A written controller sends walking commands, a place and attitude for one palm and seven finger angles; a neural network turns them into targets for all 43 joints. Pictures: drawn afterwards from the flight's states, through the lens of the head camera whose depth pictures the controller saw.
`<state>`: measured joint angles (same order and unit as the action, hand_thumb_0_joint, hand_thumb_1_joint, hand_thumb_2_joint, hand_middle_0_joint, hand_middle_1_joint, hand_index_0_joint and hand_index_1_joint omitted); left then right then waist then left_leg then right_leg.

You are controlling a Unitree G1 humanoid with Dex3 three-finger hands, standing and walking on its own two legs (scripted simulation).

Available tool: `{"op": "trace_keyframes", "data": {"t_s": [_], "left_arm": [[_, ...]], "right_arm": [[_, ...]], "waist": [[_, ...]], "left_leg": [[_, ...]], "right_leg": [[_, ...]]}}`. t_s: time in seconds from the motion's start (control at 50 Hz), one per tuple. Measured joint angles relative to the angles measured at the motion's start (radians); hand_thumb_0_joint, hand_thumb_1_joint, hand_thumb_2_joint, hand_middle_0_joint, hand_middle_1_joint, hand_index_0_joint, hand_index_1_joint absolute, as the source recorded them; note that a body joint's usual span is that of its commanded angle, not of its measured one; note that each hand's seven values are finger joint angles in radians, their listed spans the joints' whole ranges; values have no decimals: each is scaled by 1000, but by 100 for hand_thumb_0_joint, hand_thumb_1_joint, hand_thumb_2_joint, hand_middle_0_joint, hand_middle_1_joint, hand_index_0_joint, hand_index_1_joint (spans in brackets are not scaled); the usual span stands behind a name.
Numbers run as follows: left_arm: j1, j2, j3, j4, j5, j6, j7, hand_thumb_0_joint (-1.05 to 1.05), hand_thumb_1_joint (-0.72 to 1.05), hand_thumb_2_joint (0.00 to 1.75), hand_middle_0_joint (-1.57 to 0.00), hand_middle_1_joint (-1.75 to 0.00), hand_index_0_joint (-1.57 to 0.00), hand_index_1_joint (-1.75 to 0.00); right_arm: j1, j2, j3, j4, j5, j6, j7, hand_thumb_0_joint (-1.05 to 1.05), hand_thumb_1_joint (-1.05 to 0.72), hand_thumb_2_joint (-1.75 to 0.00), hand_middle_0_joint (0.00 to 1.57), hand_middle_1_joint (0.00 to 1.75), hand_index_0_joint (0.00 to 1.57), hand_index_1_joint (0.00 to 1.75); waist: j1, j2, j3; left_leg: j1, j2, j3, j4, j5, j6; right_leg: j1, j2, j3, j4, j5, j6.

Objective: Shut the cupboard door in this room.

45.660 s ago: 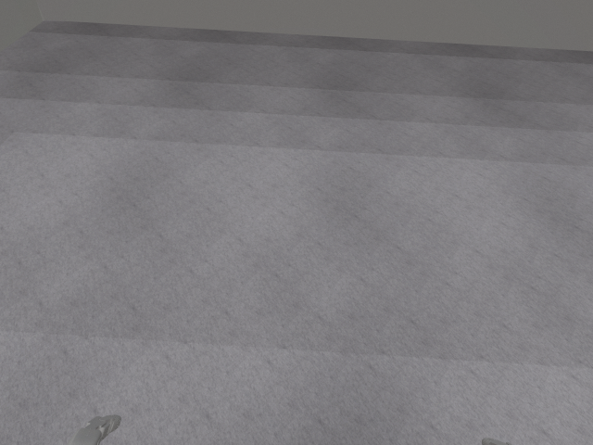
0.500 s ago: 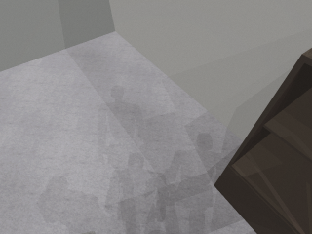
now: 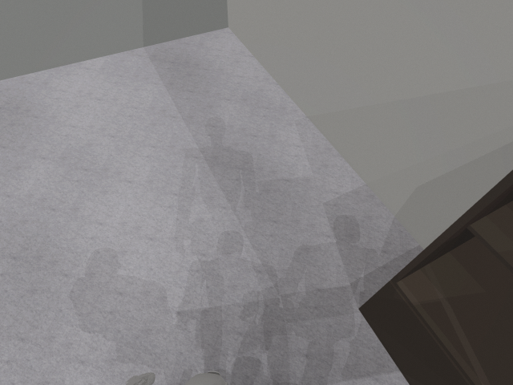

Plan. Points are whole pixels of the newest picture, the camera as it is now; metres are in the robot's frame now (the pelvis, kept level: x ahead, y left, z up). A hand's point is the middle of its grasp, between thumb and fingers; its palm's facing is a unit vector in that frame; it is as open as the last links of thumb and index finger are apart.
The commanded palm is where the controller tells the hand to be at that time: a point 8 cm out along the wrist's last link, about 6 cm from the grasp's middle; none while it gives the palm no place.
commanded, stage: turn or walk to find it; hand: left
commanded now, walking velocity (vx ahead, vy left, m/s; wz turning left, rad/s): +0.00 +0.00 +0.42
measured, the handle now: out of the picture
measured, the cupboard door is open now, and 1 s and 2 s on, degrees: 71 46 45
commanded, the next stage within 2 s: none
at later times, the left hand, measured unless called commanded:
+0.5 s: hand out of the picture +0.07 +0.30 -0.16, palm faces +0.19 -0.95 -0.24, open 7.4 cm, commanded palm none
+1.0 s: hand out of the picture +0.04 +0.21 -0.15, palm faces +0.44 -0.86 -0.26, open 7.2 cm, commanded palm none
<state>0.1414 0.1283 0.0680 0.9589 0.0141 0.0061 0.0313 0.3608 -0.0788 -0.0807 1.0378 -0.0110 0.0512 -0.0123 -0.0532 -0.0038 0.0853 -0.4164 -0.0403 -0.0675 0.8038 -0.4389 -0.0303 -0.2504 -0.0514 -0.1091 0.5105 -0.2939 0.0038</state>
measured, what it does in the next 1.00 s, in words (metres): steps on the spot, turning left: left foot, then right foot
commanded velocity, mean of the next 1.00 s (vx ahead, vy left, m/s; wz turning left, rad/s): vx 0.00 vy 0.00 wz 0.42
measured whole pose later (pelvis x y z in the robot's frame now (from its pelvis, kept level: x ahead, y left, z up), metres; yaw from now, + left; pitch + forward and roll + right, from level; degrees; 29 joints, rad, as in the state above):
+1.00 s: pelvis +0.04 +0.01 +0.01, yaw +26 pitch +1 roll +2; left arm 0.18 0.14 0.06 0.94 0.02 0.00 0.03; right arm 0.29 -0.13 -0.09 1.03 -0.01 0.07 0.00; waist -0.03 0.04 0.07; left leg -0.48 0.01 -0.01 1.08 -0.42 -0.07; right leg -0.21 -0.08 -0.15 0.51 -0.32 -0.02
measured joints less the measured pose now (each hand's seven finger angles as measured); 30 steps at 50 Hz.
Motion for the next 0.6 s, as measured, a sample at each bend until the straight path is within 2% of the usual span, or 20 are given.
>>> {"op": "trace_keyframes", "data": {"t_s": [0.04,0.06,0.1,0.14,0.16,0.18,0.2,0.24,0.28,0.32,0.44,0.6], "left_arm": [[-14,-1,-1,-11,9,2,-1,-2,95,90,-21,-30,-20,-30],[-20,2,0,-14,13,4,-3,-2,95,90,-21,-30,-20,-30],[-32,15,1,-20,21,6,-6,-2,94,90,-21,-30,-20,-30],[-36,34,3,-27,20,9,-8,-1,93,90,-21,-30,-20,-30],[-32,42,4,-31,17,13,-10,-1,93,90,-21,-30,-20,-30],[-32,54,9,-31,12,21,-12,-1,93,90,-21,-30,-20,-30],[-31,67,14,-27,10,33,-11,-1,92,90,-21,-30,-20,-30],[-25,87,21,-10,9,55,-10,-1,92,90,-20,-30,-20,-30],[-26,98,24,8,11,64,-13,0,92,90,-20,-30,-20,-30],[-31,107,24,11,11,62,-17,0,92,90,-20,-30,-20,-30],[-39,124,17,0,5,49,-17,0,91,90,-20,-30,-20,-30],[-59,105,-4,3,0,56,-18,0,91,90,-20,-30,-20,-30]], "right_arm": [[-5,-23,-6,5,-2,12,7,1,-91,-90,20,29,20,30],[-8,-34,-8,7,-1,17,11,1,-91,-90,20,29,20,30],[-16,-51,-11,9,2,22,16,1,-91,-90,20,29,20,30],[-19,-69,-14,4,4,16,17,1,-91,-90,20,29,20,30],[-14,-82,-15,-5,3,6,17,1,-91,-90,20,29,20,30],[-19,-89,-18,-10,-1,-3,16,1,-91,-90,20,29,20,30],[-30,-94,-20,-11,-4,-7,14,1,-91,-90,20,29,20,30],[-47,-103,-16,-16,-11,-9,7,1,-91,-90,20,29,19,30],[-50,-108,-10,-24,-14,-20,-3,1,-91,-90,20,29,19,29],[-52,-107,0,-25,-14,-29,-12,1,-91,-89,20,29,18,29],[-55,-95,12,-11,-4,-33,-17,0,-91,-89,20,30,16,28],[-45,-88,19,-11,-8,-32,-6,1,-91,-89,21,30,18,29]], "waist": [[3,8,1],[3,8,3],[3,-1,7],[3,-15,8],[2,-18,2],[0,-28,-1],[1,-35,0],[1,-35,-2],[-4,-22,-8],[-1,-12,-4],[15,-11,9],[0,-13,14]], "left_leg": [[-41,17,44,140,-29,-10],[-44,29,65,161,-37,-14],[-19,50,99,106,-40,-19],[35,62,122,-34,35,-21],[64,64,121,-117,90,-12],[52,49,125,-111,99,17],[41,40,131,-92,88,48],[49,34,141,-111,81,87],[69,27,133,-178,117,98],[95,16,118,-257,161,102],[151,-11,68,-400,242,109],[170,-32,-1,-413,249,92]], "right_leg": [[15,-17,-22,4,-11,12],[20,-28,-32,10,-16,21],[22,-55,-47,37,-32,41],[8,-88,-58,94,-63,64],[-11,-103,-61,140,-87,76],[-46,-115,-43,214,-149,80],[-89,-106,-9,308,-213,76],[-167,-75,39,479,-242,64],[-223,-53,54,590,-190,59],[-257,-41,62,641,-127,62],[-268,-28,80,596,-72,84],[-218,-13,92,454,-125,92]]}}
